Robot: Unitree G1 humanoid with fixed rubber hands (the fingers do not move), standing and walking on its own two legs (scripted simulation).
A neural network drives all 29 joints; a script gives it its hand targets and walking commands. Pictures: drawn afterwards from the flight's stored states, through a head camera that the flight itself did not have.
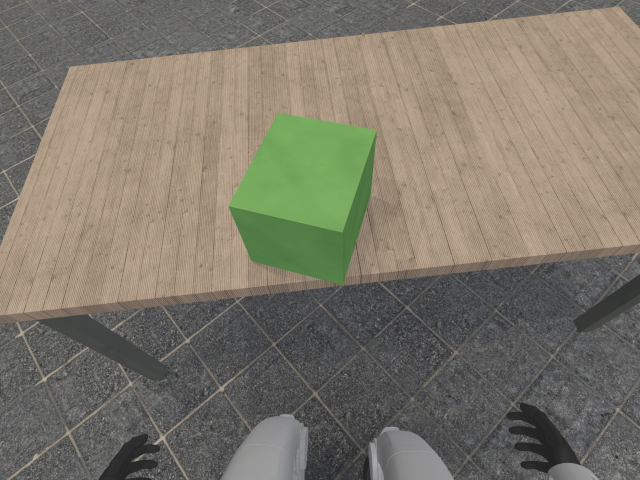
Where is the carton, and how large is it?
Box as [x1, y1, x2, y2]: [228, 113, 376, 284]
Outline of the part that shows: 277,113 228,206 252,261 342,284 370,195 376,130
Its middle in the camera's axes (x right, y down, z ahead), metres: -0.01 -0.07 +0.63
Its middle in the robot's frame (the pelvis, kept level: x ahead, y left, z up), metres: +0.51 +0.04 -0.04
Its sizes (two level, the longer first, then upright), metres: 0.194 0.163 0.158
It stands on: a table, 0.63 m high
